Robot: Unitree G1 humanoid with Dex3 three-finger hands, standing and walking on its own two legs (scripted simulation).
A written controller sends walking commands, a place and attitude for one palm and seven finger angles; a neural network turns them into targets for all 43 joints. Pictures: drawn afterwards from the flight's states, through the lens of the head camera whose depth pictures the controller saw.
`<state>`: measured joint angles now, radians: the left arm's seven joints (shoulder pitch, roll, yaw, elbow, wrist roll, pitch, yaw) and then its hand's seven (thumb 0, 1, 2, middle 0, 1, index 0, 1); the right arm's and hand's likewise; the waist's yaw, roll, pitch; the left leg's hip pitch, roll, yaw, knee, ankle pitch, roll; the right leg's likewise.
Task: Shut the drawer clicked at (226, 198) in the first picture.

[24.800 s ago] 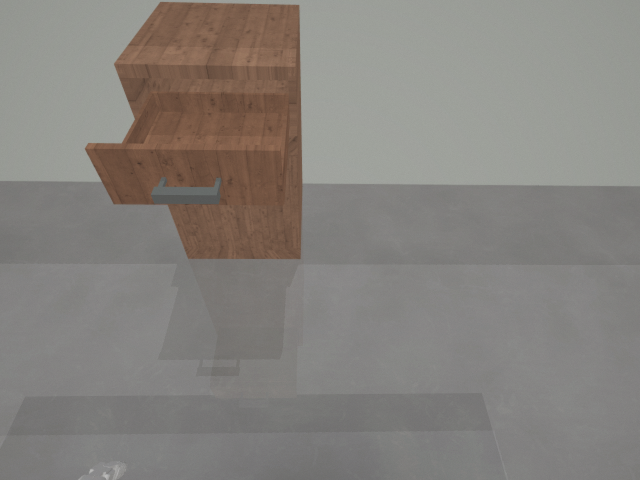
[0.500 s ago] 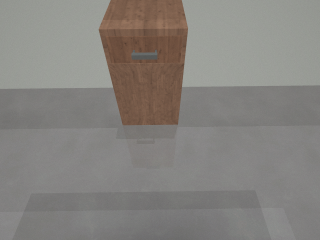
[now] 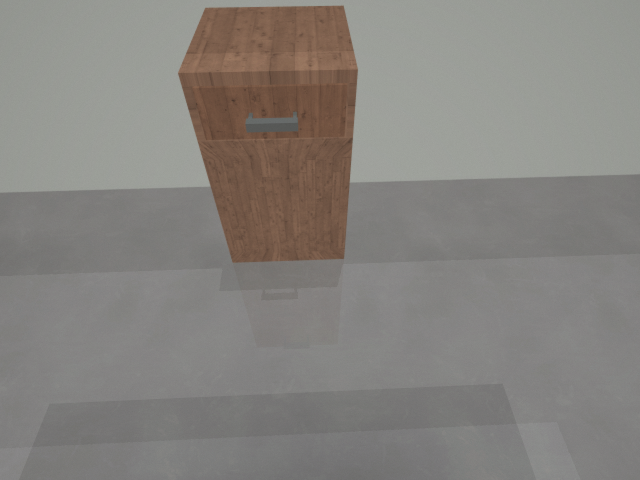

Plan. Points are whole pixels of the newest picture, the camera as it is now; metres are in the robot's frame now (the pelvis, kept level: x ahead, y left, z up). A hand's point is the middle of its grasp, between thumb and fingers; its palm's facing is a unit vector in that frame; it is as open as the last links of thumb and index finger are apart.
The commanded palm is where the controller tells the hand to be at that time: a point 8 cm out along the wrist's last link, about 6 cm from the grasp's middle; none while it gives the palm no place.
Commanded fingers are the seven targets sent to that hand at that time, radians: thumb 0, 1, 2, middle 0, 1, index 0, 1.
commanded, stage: look to check the result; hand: left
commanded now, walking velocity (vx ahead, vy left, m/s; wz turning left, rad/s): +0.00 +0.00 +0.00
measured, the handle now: (272, 120) +0.99 +0.18 -0.11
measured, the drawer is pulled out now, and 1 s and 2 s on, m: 0.00 0.00 0.00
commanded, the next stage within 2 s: stand and wait in 0.52 s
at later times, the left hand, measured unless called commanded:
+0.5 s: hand out of the picture +0.09 +0.22 -0.15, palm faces +0.00 -0.94 -0.34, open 7.4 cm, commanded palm none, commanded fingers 0.00 0.90 0.90 -0.20 -0.30 -0.20 -0.30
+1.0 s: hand out of the picture +0.10 +0.21 -0.15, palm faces -0.01 -0.94 -0.33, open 7.4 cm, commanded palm none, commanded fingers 0.00 0.90 0.90 -0.20 -0.30 -0.20 -0.30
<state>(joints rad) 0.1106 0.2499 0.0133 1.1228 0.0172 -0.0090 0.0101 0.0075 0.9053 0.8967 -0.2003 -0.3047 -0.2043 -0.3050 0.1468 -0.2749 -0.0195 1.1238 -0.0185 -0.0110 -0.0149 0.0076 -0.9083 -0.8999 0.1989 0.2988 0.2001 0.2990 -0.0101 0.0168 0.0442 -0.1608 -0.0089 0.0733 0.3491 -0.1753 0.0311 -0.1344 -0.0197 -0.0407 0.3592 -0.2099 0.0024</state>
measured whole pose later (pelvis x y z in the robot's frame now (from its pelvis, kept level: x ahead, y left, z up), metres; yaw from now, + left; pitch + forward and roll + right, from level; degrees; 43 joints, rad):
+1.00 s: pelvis +0.02 -0.03 +0.00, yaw +0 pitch -1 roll +0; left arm 0.10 0.30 0.02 1.13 0.01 -0.02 0.01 0.01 0.90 0.90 -0.20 -0.30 -0.20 -0.30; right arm 0.13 -0.32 -0.01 1.13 -0.02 0.00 -0.02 0.01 -0.91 -0.90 0.20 0.30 0.20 0.30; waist -0.01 0.02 0.04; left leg -0.10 0.03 0.06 0.30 -0.18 -0.01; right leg -0.06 0.03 -0.05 0.28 -0.21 -0.04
